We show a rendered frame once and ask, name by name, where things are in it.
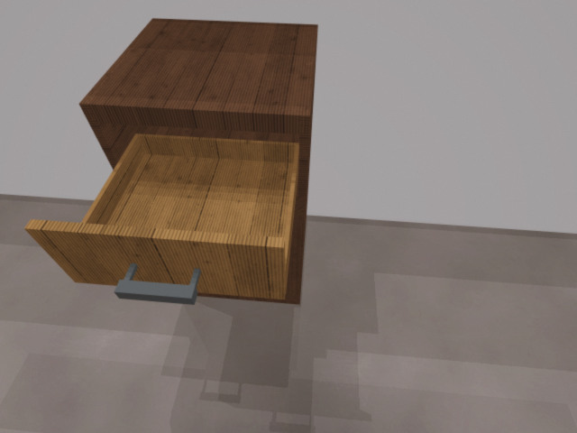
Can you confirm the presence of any drawer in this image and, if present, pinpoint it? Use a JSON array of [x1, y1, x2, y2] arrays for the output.
[[24, 134, 299, 299]]

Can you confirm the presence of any handle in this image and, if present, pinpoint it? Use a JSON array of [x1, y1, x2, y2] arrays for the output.
[[114, 263, 201, 305]]

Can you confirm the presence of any cabinet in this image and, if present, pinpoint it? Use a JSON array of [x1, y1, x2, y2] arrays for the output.
[[79, 18, 318, 305]]

